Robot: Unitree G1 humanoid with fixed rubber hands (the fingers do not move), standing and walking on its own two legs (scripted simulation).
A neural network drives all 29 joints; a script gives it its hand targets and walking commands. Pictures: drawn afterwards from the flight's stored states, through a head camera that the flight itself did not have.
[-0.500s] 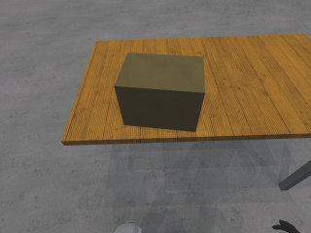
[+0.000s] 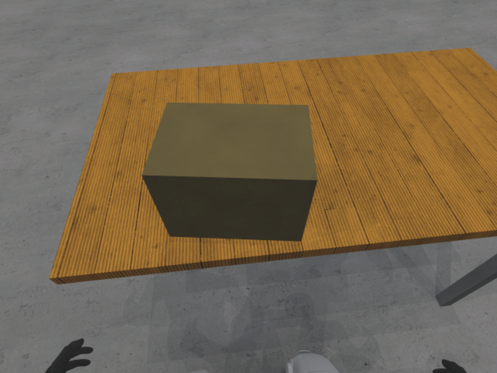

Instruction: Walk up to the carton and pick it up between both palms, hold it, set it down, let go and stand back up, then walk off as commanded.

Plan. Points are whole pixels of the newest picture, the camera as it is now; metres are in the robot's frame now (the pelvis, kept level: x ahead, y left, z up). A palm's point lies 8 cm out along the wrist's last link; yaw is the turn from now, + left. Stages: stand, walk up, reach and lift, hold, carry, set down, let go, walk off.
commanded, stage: walk up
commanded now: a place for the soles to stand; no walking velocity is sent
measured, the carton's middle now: (235, 173) +0.44 +0.02 +0.05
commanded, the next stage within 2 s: reach and lift in 1.56 s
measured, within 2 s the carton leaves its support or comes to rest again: neither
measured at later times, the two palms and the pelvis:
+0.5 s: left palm out of the picture +0.11 +0.31 -0.07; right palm out of the picture +0.11 -0.32 -0.07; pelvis +0.00 +0.00 +0.03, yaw +3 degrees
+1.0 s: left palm out of the picture +0.11 +0.32 -0.06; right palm (449, 357) +0.15 -0.30 -0.06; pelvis +0.03 +0.00 +0.04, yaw +5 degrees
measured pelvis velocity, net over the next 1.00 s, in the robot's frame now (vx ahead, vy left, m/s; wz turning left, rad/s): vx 0.03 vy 0.00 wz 0.08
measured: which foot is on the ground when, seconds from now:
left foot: down 0.00-1.00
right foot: down 0.00-1.00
